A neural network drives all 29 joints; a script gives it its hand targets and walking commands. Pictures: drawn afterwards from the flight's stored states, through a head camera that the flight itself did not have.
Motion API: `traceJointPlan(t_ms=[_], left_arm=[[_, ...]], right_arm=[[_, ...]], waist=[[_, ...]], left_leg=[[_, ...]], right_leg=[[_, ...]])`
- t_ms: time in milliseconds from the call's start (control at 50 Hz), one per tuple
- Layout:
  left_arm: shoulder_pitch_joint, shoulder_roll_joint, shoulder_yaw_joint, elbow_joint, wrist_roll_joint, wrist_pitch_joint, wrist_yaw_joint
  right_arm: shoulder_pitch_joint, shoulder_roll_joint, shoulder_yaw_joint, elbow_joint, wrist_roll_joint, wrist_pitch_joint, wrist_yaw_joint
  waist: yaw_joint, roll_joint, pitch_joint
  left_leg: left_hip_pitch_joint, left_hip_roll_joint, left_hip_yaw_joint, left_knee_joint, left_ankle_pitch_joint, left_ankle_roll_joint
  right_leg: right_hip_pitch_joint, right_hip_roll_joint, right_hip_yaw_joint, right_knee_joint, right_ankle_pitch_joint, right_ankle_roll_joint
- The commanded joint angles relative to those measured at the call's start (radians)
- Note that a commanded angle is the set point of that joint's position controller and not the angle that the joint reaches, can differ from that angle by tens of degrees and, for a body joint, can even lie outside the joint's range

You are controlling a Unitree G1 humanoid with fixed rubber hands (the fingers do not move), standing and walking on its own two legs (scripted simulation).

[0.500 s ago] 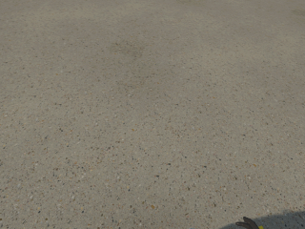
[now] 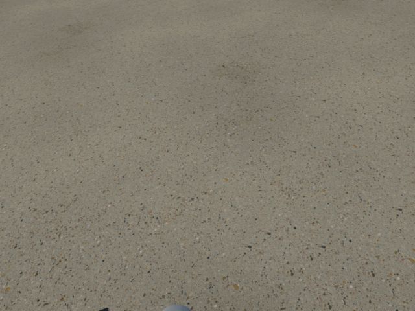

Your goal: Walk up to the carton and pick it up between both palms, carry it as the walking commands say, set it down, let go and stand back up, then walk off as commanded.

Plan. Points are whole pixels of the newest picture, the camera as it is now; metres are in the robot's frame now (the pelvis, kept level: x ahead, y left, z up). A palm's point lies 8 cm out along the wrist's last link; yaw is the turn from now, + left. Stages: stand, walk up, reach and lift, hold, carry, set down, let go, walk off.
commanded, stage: walk off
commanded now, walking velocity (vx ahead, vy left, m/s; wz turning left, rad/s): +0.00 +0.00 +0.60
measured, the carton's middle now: out of the picture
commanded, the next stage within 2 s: none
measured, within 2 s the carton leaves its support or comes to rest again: neither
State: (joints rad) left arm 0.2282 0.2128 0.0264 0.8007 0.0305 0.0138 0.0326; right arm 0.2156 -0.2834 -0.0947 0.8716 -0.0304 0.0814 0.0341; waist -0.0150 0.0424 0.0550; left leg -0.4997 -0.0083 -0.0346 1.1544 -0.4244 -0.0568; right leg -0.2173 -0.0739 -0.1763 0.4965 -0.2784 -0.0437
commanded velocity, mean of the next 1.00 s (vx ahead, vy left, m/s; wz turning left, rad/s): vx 0.00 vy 0.00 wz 0.60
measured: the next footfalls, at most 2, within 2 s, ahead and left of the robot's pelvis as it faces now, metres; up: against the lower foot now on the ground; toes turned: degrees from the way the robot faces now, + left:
left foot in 0.32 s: +0.00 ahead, +0.11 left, +0.00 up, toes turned +17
right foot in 0.80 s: +0.04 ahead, -0.11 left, +0.00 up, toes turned +23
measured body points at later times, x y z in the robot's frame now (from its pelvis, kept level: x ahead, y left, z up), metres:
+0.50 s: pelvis -0.03 +0.02 +0.00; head -0.01 +0.06 +0.45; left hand -0.05 +0.30 -0.15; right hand +0.18 -0.18 -0.11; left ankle -0.04 +0.10 -0.74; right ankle +0.01 -0.14 -0.67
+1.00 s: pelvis -0.04 -0.05 +0.00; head -0.01 -0.06 +0.45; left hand -0.09 +0.22 -0.11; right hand +0.17 -0.23 -0.14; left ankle -0.12 +0.07 -0.65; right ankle +0.00 -0.13 -0.74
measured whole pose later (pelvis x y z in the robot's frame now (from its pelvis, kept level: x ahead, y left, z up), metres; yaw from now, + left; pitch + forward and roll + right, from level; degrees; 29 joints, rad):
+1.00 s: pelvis -0.04 -0.05 +0.00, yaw +35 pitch +0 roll +2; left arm 0.21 0.21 0.02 0.80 0.03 0.01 0.04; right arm 0.22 -0.28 -0.10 0.88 -0.02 0.07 0.05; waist -0.02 0.03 0.05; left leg -0.52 0.00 -0.02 1.11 -0.39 -0.07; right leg -0.18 -0.07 -0.18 0.45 -0.26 -0.03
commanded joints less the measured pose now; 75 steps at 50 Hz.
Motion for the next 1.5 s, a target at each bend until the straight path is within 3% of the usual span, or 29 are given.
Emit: traceJointPlan(t_ms=[0,120,200,220,260,280,300,320,340,400,520,560,660,740,760,780,800,820,880,940,1000,1180,1200,1220,1240,1260,1320,1420,1480], left_arm=[[-0.046,0.155,0.036,-0.085,-0.003,-0.020,0.010],[0.124,0.195,0.057,-0.015,0.001,-0.035,-0.004],[0.097,0.236,0.077,-0.012,-0.004,-0.036,-0.015],[0.099,0.233,0.077,-0.001,-0.012,-0.029,-0.016],[0.046,0.209,0.075,-0.024,-0.013,-0.005,-0.018],[0.079,0.188,0.063,-0.030,-0.017,-0.002,-0.020],[0.060,0.102,0.040,-0.084,-0.006,0.001,-0.030],[0.053,0.111,0.042,-0.056,-0.002,0.014,-0.019],[-0.063,0.115,0.038,-0.087,-0.007,0.025,-0.014],[0.027,0.176,0.061,-0.035,-0.004,0.042,-0.020],[0.017,0.139,0.065,-0.027,-0.007,0.047,-0.012],[-0.008,0.131,0.062,-0.037,-0.011,0.044,-0.010],[-0.045,0.126,0.052,-0.063,-0.025,0.031,-0.007],[0.074,0.088,0.050,-0.010,-0.038,0.006,-0.003],[0.094,0.166,0.067,-0.022,-0.022,-0.004,-0.001],[0.145,0.256,0.086,-0.018,-0.004,-0.007,0.004],[0.083,0.298,0.093,-0.040,-0.002,-0.003,0.009],[0.014,0.237,0.077,-0.044,0.002,0.002,0.015],[-0.089,0.114,0.028,-0.093,0.004,-0.022,0.011],[-0.047,0.150,0.037,-0.062,-0.004,-0.024,0.008],[0.075,0.158,0.044,-0.018,-0.001,-0.030,0.006],[0.060,0.259,0.087,0.004,-0.006,-0.010,-0.017],[0.054,0.211,0.076,-0.003,-0.016,-0.012,-0.029],[0.086,0.188,0.071,-0.023,-0.009,-0.007,-0.027],[0.026,0.080,0.038,-0.070,-0.010,0.006,-0.025],[0.008,0.099,0.043,-0.056,-0.009,0.020,-0.021],[-0.077,0.166,0.059,-0.067,-0.011,0.035,-0.021],[-0.013,0.138,0.065,-0.032,-0.005,0.050,-0.018],[-0.056,0.151,0.067,-0.040,-0.005,0.045,-0.017]], right_arm=[[-0.019,-0.103,-0.030,-0.067,0.013,-0.008,0.001],[-0.167,-0.015,0.011,-0.124,0.010,-0.007,0.015],[-0.114,-0.025,0.010,-0.119,0.022,-0.025,0.015],[-0.123,-0.008,0.018,-0.123,0.018,-0.025,0.009],[-0.046,-0.069,0.002,-0.103,0.016,-0.046,0.001],[0.025,-0.146,-0.015,-0.092,-0.002,-0.050,-0.014],[0.040,-0.253,-0.029,-0.092,0.010,-0.049,-0.026],[0.045,-0.258,-0.032,-0.075,0.009,-0.049,-0.028],[0.053,-0.208,-0.032,-0.065,0.032,-0.047,-0.034],[-0.105,-0.153,0.015,-0.099,0.030,-0.047,-0.044],[-0.018,-0.161,0.001,-0.091,0.019,-0.062,-0.041],[-0.002,-0.159,-0.004,-0.083,0.011,-0.064,-0.034],[0.012,-0.169,-0.014,-0.072,0.004,-0.052,-0.027],[-0.064,-0.139,-0.017,-0.093,0.014,-0.043,-0.016],[-0.023,-0.111,-0.008,-0.090,0.024,-0.046,-0.014],[-0.057,-0.060,-0.001,-0.118,0.043,-0.049,-0.011],[-0.073,-0.030,0.005,-0.130,0.028,-0.052,-0.021],[-0.071,-0.067,-0.015,-0.118,0.016,-0.044,-0.033],[0.014,-0.096,-0.022,-0.043,-0.002,-0.020,0.005],[0.031,-0.061,-0.015,-0.059,0.013,-0.020,0.020],[-0.067,-0.017,-0.001,-0.073,0.012,-0.016,0.024],[-0.049,-0.036,0.009,-0.104,0.011,-0.045,0.012],[0.006,-0.075,-0.006,-0.087,0.009,-0.057,0.004],[0.094,-0.183,-0.034,-0.064,0.000,-0.071,-0.013],[0.099,-0.245,-0.036,-0.059,0.004,-0.081,-0.021],[0.102,-0.244,-0.038,-0.044,0.020,-0.080,-0.021],[0.001,-0.128,-0.005,-0.067,0.025,-0.070,-0.051],[-0.058,-0.159,-0.003,-0.084,0.014,-0.060,-0.040],[0.020,-0.157,-0.005,-0.069,0.020,-0.067,-0.028]], waist=[[0.019,-0.206,-0.035],[0.103,-0.209,-0.080],[0.058,-0.225,-0.150],[0.069,-0.253,-0.155],[0.004,-0.124,-0.159],[-0.034,0.029,-0.175],[-0.023,0.304,-0.158],[-0.030,0.170,-0.134],[-0.071,0.130,-0.081],[0.023,0.163,-0.015],[0.010,0.039,-0.071],[-0.004,0.147,-0.102],[-0.007,0.124,-0.111],[0.049,0.074,-0.121],[0.057,0.011,-0.180],[0.085,-0.258,-0.179],[0.080,-0.367,-0.131],[0.038,-0.242,-0.093],[-0.010,-0.141,-0.025],[-0.013,-0.213,-0.021],[0.060,-0.231,-0.027],[0.026,-0.196,-0.116],[-0.013,-0.117,-0.133],[-0.044,0.150,-0.145],[-0.036,0.321,-0.126],[-0.039,0.161,-0.151],[-0.040,0.179,-0.045],[0.040,0.078,-0.092],[-0.011,0.094,-0.066]], left_leg=[[-0.054,0.017,0.043,-0.025,0.086,-0.045],[-0.055,0.046,0.081,-0.303,-0.073,-0.048],[0.132,0.008,0.146,-0.410,-0.023,0.003],[0.161,0.018,0.153,-0.492,0.012,0.008],[0.344,0.029,0.113,-0.692,0.240,0.031],[0.515,0.167,-0.067,-0.808,0.373,0.090],[0.589,0.418,-0.394,-0.806,0.797,0.185],[0.503,0.467,-0.373,-0.775,0.882,0.241],[0.378,0.393,-0.277,-0.797,0.698,0.273],[0.270,0.229,-0.134,-0.854,0.458,0.192],[0.335,0.214,-0.200,-0.828,0.511,0.207],[0.334,0.198,-0.228,-0.815,0.456,0.219],[0.303,0.203,-0.338,-0.811,0.451,0.250],[0.180,0.108,-0.328,-0.734,0.393,0.163],[0.084,0.079,-0.305,-0.661,0.275,0.106],[-0.124,-0.044,-0.178,-0.468,0.083,0.050],[-0.179,-0.084,-0.033,-0.260,-0.152,0.031],[-0.106,0.000,-0.042,-0.094,-0.100,0.029],[-0.075,0.009,-0.021,0.046,0.005,0.010],[-0.069,0.026,0.044,-0.027,0.038,-0.029],[-0.078,0.045,0.054,-0.140,0.038,-0.042],[0.243,0.030,0.141,-0.606,0.089,0.011],[0.388,0.031,0.094,-0.687,0.253,0.027],[0.513,0.244,-0.148,-0.794,0.534,0.083],[0.553,0.451,-0.428,-0.784,0.963,0.199],[0.498,0.432,-0.308,-0.750,0.987,0.237],[0.368,0.259,-0.209,-0.810,0.607,0.186],[0.272,0.197,-0.147,-0.806,0.533,0.178],[0.280,0.207,-0.239,-0.821,0.451,0.204]], right_leg=[[0.067,-0.226,0.118,-0.203,0.172,-0.030],[0.273,-0.317,0.129,-0.105,0.498,-0.118],[0.203,-0.318,0.020,-0.011,0.768,-0.076],[0.209,-0.309,-0.003,0.005,0.697,-0.072],[0.050,-0.270,-0.049,0.154,0.534,-0.004],[-0.144,-0.223,-0.083,0.317,0.331,0.070],[-0.374,-0.082,-0.029,0.486,-0.358,0.139],[-0.387,-0.081,0.095,0.576,-0.398,0.125],[-0.324,-0.084,0.120,0.591,-0.330,0.127],[-0.315,-0.068,0.111,0.610,-0.124,0.135],[-0.340,-0.030,0.144,0.540,-0.058,0.144],[-0.313,-0.024,0.153,0.484,-0.068,0.141],[-0.196,0.032,0.148,0.273,-0.176,0.145],[0.057,0.081,0.138,-0.046,-0.004,0.115],[0.219,-0.032,0.208,-0.181,0.024,0.100],[0.329,-0.275,0.430,-0.248,0.002,0.040],[0.234,-0.456,0.516,-0.253,0.124,-0.046],[0.088,-0.448,0.433,-0.264,0.175,-0.111],[0.030,-0.257,0.250,-0.207,0.383,-0.064],[0.065,-0.196,0.108,-0.167,0.396,-0.043],[0.130,-0.253,0.132,-0.172,0.376,-0.066],[0.085,-0.300,0.000,0.037,0.462,-0.030],[-0.038,-0.255,-0.030,0.146,0.411,0.032],[-0.203,-0.201,-0.063,0.361,0.112,0.089],[-0.417,-0.047,-0.001,0.493,-0.385,0.136],[-0.352,-0.070,0.102,0.585,-0.372,0.130],[-0.381,-0.063,0.135,0.603,-0.171,0.128],[-0.279,-0.035,0.119,0.598,-0.038,0.125],[-0.317,-0.018,0.163,0.536,-0.050,0.137]])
